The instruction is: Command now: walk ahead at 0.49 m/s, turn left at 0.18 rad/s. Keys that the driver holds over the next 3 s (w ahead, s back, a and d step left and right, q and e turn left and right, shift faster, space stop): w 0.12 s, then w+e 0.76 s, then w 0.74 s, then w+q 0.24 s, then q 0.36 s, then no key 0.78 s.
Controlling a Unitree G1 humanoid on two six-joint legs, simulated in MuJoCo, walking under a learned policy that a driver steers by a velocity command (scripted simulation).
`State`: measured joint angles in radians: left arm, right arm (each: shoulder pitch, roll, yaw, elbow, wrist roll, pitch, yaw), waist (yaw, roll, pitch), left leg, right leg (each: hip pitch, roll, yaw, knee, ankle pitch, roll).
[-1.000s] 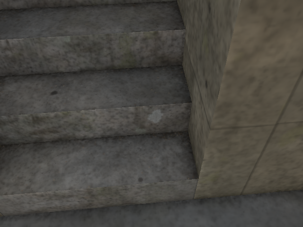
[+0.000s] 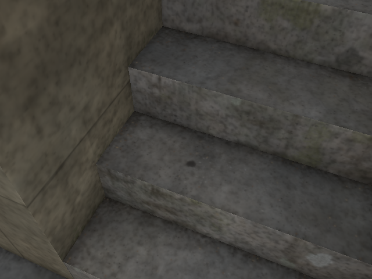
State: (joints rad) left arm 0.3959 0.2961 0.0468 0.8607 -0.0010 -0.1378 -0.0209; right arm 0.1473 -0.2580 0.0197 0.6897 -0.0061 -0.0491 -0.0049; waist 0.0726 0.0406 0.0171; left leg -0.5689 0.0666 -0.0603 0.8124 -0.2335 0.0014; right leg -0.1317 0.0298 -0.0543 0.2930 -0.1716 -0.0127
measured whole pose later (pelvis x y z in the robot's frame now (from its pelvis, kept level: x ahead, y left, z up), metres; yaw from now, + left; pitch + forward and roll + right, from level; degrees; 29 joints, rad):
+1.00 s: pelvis +0.47 -0.02 +0.20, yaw -23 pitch +5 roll +6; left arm 0.64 0.04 -0.02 1.12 0.00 -0.01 0.01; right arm 0.02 -0.05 0.12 0.70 -0.02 -0.08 -0.01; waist 0.12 -0.01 -0.06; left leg -1.33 0.07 0.13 1.83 -0.20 0.00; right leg -0.12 -0.05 0.20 0.39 -0.35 -0.03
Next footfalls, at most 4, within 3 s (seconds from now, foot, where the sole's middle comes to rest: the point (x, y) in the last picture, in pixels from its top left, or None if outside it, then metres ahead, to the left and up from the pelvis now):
0.10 left None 0.15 0.13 -0.78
0.56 right None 0.37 -0.09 -0.59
1.06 left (206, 166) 0.71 0.02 -0.40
1.52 right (319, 94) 0.85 -0.29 -0.21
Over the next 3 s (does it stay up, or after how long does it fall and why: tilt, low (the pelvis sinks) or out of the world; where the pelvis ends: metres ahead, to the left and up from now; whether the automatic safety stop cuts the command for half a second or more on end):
stays up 1.32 -0.28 0.93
